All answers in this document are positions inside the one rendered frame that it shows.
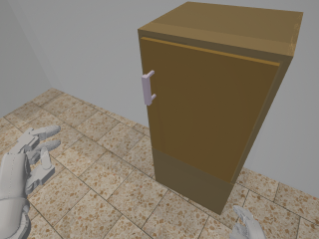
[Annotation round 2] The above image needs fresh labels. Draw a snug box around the right robot hand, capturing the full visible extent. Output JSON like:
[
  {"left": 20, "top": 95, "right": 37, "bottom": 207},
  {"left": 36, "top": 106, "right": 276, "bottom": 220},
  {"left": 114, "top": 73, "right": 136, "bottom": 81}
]
[{"left": 229, "top": 205, "right": 267, "bottom": 239}]

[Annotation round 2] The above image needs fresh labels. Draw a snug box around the cupboard door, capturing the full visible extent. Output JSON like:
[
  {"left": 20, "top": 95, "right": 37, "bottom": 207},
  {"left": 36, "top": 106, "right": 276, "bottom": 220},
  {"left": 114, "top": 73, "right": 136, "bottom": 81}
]
[{"left": 141, "top": 37, "right": 280, "bottom": 183}]

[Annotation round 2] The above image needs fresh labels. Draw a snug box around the left robot hand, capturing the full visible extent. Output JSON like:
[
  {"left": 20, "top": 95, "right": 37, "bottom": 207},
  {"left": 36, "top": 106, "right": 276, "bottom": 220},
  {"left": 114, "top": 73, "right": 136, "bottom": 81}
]
[{"left": 0, "top": 125, "right": 61, "bottom": 200}]

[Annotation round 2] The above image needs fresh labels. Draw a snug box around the robot left forearm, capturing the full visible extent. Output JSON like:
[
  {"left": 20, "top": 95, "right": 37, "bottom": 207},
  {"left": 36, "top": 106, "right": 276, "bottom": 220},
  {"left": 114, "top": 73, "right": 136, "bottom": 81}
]
[{"left": 0, "top": 197, "right": 32, "bottom": 239}]

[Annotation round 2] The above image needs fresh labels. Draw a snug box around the handle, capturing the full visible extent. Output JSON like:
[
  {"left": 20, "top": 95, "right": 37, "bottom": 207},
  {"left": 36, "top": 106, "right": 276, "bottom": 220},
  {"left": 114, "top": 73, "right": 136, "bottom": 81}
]
[{"left": 141, "top": 70, "right": 157, "bottom": 106}]

